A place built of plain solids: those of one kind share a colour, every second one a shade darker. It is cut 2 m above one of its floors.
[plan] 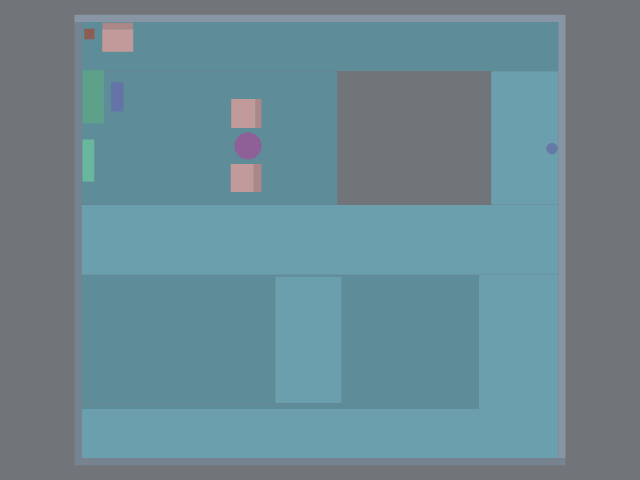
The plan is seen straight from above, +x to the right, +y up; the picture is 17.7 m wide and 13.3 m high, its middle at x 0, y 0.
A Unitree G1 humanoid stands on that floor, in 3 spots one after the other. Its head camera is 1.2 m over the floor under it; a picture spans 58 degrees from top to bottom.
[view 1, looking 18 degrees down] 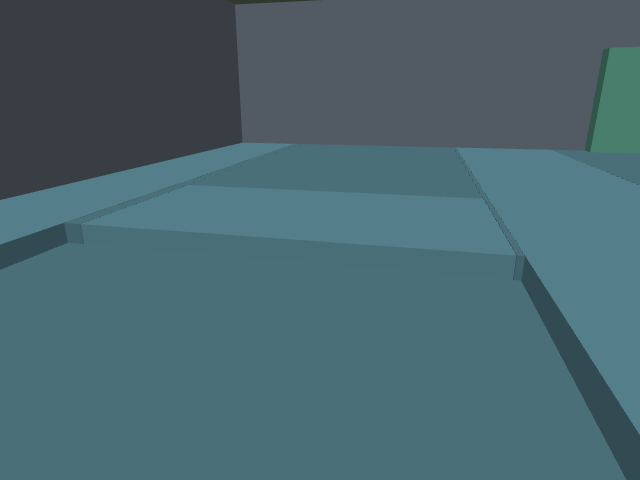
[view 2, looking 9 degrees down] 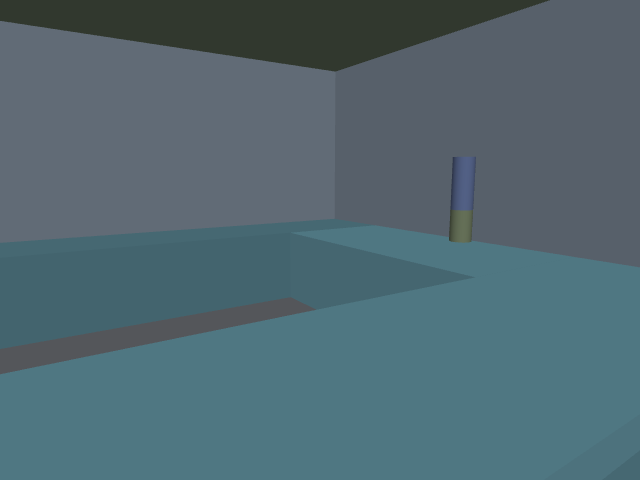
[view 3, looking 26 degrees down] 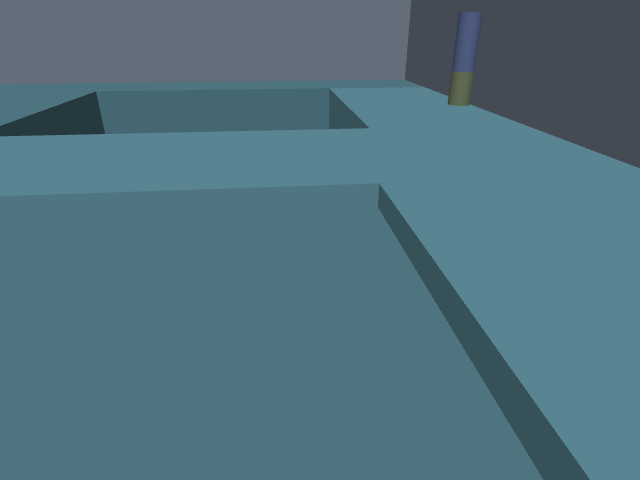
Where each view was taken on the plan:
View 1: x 3.62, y -1.71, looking -167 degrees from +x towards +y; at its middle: floor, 3.30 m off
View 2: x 1.23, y -1.65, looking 57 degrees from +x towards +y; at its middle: floor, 6.53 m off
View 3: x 3.66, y -3.94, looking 84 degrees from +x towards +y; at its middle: floor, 2.74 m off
